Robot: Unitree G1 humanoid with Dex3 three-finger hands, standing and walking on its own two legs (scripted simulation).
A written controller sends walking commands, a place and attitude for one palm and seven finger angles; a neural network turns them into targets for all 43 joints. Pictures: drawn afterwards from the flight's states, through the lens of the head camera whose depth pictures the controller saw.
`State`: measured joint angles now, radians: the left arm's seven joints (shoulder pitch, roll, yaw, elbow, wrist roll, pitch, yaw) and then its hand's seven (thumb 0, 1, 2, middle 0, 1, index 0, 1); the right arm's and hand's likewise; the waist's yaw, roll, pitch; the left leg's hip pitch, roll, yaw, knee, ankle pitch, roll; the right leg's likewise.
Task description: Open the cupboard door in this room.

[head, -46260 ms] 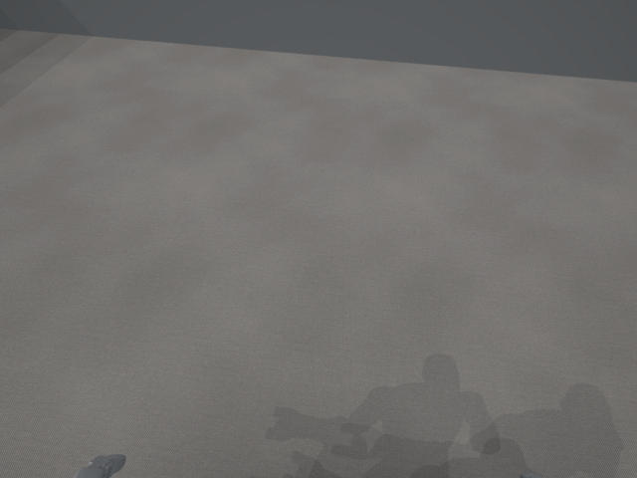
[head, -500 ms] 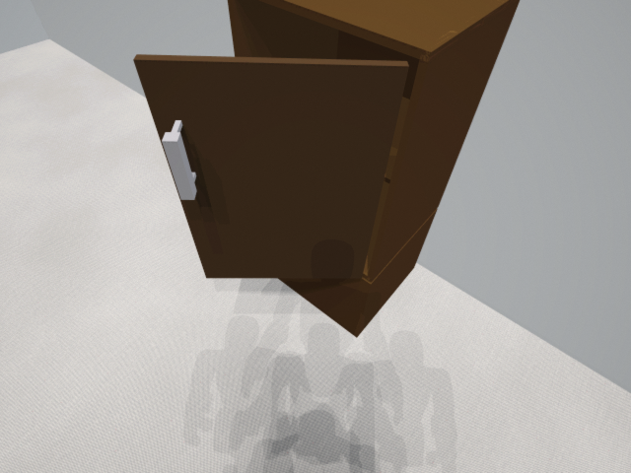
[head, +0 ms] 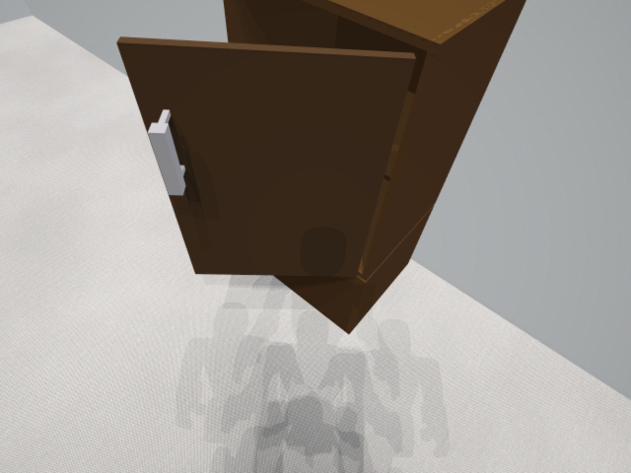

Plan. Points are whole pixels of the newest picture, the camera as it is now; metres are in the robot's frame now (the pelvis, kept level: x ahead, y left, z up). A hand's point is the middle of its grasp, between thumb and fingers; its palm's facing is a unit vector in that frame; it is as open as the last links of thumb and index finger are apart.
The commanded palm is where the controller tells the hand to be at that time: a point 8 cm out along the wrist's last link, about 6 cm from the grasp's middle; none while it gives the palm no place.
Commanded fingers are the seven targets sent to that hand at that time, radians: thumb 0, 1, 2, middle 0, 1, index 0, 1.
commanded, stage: come to a stop and stand still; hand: left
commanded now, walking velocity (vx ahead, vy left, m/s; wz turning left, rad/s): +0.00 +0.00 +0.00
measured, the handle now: (171, 153) +0.58 +0.28 +0.04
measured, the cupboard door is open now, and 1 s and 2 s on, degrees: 41 41 41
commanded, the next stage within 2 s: look again from close up in 0.40 s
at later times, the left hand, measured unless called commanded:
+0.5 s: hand out of the picture +0.01 +0.21 -0.16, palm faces +0.01 -0.96 -0.27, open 7.4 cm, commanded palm none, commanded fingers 0.00 0.90 0.90 -0.20 -0.30 -0.20 -0.30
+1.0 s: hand out of the picture -0.03 +0.17 -0.16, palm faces +0.00 -0.98 -0.20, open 7.3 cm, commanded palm none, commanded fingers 0.00 0.90 0.90 -0.20 -0.30 -0.20 -0.30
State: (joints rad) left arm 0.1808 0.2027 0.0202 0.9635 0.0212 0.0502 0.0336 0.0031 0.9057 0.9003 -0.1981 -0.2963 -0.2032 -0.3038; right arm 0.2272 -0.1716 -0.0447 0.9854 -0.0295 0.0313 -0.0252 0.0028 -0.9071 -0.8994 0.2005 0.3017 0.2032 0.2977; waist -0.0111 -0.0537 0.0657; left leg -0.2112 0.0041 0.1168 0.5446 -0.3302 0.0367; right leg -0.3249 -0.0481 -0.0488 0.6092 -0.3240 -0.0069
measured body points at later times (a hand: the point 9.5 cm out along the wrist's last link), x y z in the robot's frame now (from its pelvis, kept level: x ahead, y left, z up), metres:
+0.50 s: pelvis -0.04 +0.01 +0.00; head -0.03 +0.00 +0.45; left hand +0.01 +0.26 -0.14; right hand +0.02 -0.24 -0.15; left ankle -0.02 +0.09 -0.73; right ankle +0.02 -0.12 -0.73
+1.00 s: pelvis -0.04 +0.00 +0.01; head -0.03 -0.01 +0.46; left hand -0.02 +0.22 -0.15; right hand -0.05 -0.23 -0.15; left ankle -0.02 +0.09 -0.73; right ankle +0.02 -0.12 -0.73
